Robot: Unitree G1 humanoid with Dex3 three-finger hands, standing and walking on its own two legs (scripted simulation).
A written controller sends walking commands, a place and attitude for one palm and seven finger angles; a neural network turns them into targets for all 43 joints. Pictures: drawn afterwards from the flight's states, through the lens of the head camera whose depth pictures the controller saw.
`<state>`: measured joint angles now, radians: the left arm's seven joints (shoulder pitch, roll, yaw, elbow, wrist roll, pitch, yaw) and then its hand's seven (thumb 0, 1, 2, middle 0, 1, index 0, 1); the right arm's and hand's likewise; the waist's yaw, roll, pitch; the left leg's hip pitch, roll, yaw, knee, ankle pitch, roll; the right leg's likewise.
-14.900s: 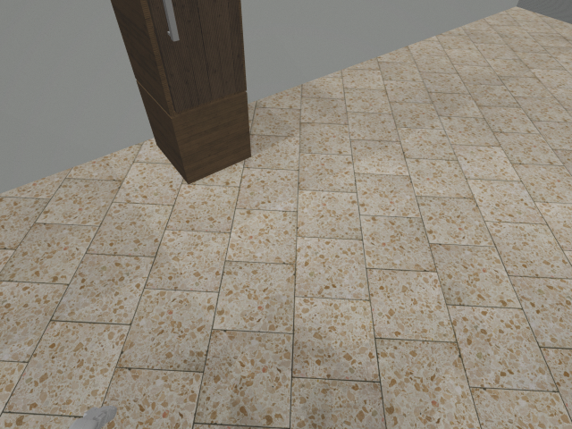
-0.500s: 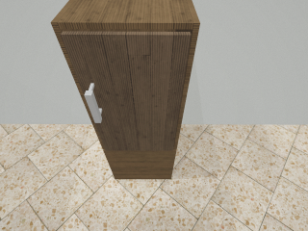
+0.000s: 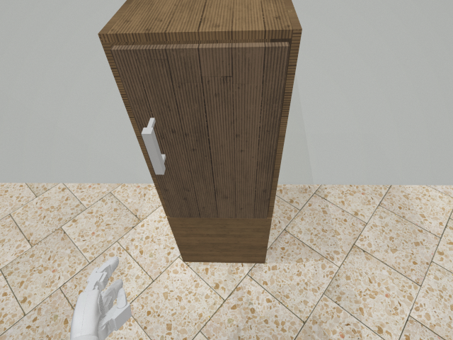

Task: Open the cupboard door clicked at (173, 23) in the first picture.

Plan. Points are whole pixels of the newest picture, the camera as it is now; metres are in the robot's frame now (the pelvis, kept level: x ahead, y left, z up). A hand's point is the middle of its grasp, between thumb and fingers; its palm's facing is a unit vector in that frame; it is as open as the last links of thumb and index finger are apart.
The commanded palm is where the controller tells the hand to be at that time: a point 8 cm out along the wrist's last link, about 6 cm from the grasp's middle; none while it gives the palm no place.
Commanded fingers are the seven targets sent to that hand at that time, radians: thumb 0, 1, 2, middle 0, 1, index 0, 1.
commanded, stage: raise the hand with hooked fingers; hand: left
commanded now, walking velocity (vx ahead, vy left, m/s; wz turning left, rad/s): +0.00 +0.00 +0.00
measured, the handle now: (156, 146) +0.53 +0.20 +0.02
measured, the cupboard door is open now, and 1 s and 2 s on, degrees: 0 0 0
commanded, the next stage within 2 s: move the hooked fingers beside the handle in 1.94 s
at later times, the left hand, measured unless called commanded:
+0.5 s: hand (111, 302) +0.19 +0.21 -0.01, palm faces -0.04 -1.00 -0.09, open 10.1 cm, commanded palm +0.16 +0.28 -0.02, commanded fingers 0.00 0.11 0.56 -0.26 -0.81 -0.26 -0.81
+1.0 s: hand (84, 272) +0.23 +0.27 +0.01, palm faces +0.03 -1.00 -0.06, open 13.0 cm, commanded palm +0.21 +0.32 +0.02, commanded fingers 0.00 -0.48 0.31 -0.30 -1.18 -0.30 -1.18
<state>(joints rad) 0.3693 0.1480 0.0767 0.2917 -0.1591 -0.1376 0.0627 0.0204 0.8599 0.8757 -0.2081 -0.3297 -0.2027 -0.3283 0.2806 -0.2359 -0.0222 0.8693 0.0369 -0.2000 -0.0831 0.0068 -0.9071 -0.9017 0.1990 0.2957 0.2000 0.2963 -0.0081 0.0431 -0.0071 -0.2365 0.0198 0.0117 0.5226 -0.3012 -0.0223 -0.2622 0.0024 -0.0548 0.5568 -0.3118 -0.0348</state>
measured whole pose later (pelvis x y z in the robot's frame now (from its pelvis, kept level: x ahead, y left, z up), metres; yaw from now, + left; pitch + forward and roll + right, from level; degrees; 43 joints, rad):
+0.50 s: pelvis -0.06 +0.02 -0.08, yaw +2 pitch +12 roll -3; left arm 0.23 0.26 0.15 0.02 -0.24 -0.42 -0.29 0.02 0.32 0.65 -0.24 -0.67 -0.23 -0.67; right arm 0.19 -0.21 0.05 0.55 0.02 -0.23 -0.06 0.01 -0.90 -0.90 0.20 0.30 0.20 0.30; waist 0.02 0.02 -0.09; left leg -0.87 0.01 -0.05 1.17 -0.51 0.00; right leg -0.83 -0.02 -0.11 1.10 -0.48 -0.02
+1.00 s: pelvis -0.02 +0.03 -0.05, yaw +0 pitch +11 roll -2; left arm 0.19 0.33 0.31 0.13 -0.32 -0.28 -0.35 0.00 -0.26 0.40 -0.29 -1.04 -0.28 -1.04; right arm 0.26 -0.27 0.02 0.55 0.04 -0.23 -0.08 0.01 -0.90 -0.90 0.20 0.30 0.20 0.30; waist -0.01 0.01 -0.10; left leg -0.70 0.02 -0.01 0.99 -0.48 0.01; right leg -0.68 -0.01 -0.07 0.93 -0.44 0.00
